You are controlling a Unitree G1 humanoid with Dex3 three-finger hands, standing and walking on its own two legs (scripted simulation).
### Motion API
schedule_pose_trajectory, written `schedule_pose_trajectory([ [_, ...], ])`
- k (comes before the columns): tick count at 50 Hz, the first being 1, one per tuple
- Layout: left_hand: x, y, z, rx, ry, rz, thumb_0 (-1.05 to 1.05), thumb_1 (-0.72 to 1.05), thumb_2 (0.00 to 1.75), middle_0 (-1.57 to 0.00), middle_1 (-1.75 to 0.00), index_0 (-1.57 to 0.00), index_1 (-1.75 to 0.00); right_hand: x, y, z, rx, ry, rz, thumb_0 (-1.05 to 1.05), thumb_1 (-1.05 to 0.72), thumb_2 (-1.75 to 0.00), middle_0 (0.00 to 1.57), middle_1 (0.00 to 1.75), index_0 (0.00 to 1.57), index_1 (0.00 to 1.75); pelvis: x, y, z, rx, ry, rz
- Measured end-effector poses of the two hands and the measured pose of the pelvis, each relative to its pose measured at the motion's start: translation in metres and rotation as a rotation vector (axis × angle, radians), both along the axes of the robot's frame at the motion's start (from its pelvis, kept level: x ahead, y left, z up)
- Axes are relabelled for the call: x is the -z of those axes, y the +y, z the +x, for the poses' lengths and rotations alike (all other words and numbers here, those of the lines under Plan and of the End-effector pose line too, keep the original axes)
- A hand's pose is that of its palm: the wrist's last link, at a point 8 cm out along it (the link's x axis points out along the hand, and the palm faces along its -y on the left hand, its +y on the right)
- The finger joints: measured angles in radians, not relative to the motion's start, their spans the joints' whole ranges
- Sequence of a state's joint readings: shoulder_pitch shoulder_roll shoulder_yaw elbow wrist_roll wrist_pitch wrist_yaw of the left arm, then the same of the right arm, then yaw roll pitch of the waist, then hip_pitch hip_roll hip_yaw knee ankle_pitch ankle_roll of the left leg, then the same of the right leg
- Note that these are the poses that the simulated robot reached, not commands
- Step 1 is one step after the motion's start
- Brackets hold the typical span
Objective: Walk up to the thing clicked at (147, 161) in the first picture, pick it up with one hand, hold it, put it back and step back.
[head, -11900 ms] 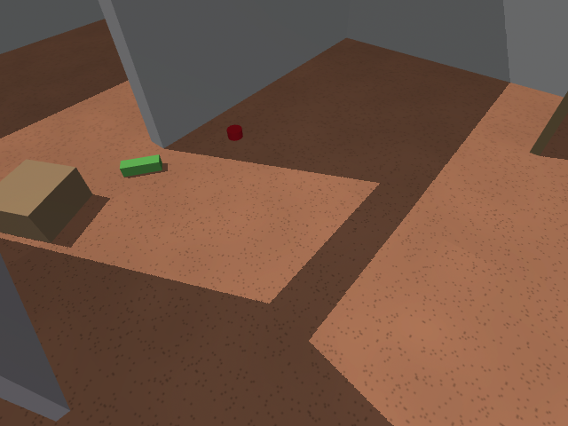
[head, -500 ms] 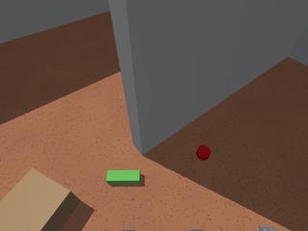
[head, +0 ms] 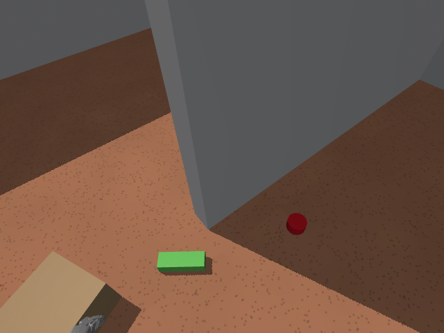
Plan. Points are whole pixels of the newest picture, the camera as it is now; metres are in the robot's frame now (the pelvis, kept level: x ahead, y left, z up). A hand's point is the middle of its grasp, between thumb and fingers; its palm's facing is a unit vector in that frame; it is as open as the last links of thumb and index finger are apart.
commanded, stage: walk up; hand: left
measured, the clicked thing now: (182, 261) +0.52 +0.24 -0.74
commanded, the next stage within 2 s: stand in 0.20 s
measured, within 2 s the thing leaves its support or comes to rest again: neither
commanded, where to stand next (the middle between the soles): +0.13 +0.03 m, yaw +1 degrees
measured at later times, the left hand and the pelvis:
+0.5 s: hand out of the picture +0.07 +0.26 -0.15, palm faces -0.01 -0.94 -0.34, open 7.4 cm; pelvis +0.02 +0.00 +0.01, yaw +0 degrees
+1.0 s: hand out of the picture +0.12 +0.25 -0.14, palm faces -0.02 -0.94 -0.34, open 7.4 cm; pelvis +0.03 +0.00 +0.02, yaw +0 degrees
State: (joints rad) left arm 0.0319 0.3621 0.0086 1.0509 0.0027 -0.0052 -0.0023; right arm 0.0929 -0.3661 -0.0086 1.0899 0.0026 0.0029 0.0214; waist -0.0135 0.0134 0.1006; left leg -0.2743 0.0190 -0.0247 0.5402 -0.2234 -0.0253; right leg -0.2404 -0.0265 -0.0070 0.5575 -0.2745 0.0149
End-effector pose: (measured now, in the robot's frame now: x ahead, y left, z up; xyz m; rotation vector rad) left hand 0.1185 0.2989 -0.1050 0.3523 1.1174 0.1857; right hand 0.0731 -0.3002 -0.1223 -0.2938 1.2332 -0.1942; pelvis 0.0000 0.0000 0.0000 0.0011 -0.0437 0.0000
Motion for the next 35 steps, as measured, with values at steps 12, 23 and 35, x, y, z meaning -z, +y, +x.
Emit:
schedule_pose_trajectory([
  [12, 0.001, 0.005, -0.012, -0.034, 0.037, -0.029, 0.01, 0.90, 0.90, -0.20, -0.29, -0.20, -0.30, -0.013, 0.007, 0.008, -0.021, -0.001, -0.013, 0.00, -0.90, -0.90, 0.20, 0.30, 0.20, 0.30, -0.009, 0.005, 0.002, -0.007, 0.002, -0.007],
  [23, 0.005, 0.003, -0.050, -0.072, 0.149, -0.031, 0.01, 0.90, 0.90, -0.20, -0.29, -0.20, -0.30, -0.017, 0.008, 0.030, -0.034, -0.027, -0.004, 0.00, -0.90, -0.90, 0.20, 0.30, 0.20, 0.30, -0.013, 0.001, 0.013, -0.008, 0.011, -0.006],
  [35, 0.001, -0.002, -0.036, -0.072, 0.133, -0.025, 0.01, 0.90, 0.90, -0.20, -0.29, -0.20, -0.30, -0.016, 0.006, 0.044, -0.029, -0.033, 0.002, 0.00, -0.90, -0.90, 0.20, 0.30, 0.20, 0.30, -0.014, -0.002, 0.025, -0.004, 0.009, -0.007],
])
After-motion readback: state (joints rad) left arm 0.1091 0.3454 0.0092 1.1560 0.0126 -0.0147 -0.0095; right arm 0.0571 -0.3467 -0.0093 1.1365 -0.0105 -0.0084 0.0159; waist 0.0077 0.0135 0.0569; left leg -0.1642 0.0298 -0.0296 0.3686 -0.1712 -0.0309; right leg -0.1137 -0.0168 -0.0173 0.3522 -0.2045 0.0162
